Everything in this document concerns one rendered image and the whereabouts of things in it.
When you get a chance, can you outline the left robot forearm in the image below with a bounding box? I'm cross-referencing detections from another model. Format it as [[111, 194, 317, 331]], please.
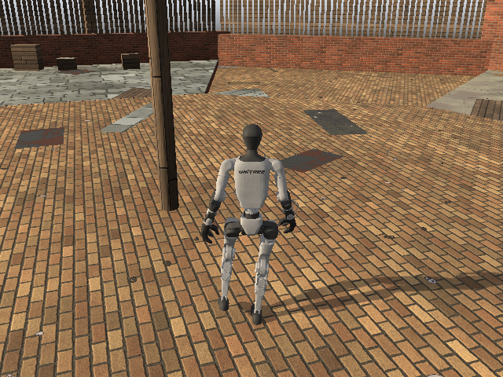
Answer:
[[204, 189, 221, 225]]

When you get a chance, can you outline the robot left shin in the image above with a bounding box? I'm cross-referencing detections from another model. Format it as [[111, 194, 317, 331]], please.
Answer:
[[221, 247, 233, 301]]

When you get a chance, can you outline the robot right hand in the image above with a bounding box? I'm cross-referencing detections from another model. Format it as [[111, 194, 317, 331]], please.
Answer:
[[277, 217, 296, 233]]

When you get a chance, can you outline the robot left upper arm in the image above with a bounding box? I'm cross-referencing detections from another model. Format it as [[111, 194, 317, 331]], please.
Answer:
[[213, 158, 236, 202]]

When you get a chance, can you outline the robot left hand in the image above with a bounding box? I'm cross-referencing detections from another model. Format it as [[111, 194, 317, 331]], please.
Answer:
[[201, 223, 219, 243]]

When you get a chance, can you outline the humanoid robot head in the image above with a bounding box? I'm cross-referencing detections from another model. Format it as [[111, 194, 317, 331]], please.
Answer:
[[239, 124, 266, 162]]

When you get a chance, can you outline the robot right upper arm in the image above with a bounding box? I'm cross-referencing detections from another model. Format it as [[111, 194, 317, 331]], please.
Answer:
[[268, 159, 289, 202]]

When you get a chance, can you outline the right robot forearm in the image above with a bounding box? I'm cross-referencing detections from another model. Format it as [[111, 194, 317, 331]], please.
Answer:
[[281, 190, 295, 220]]

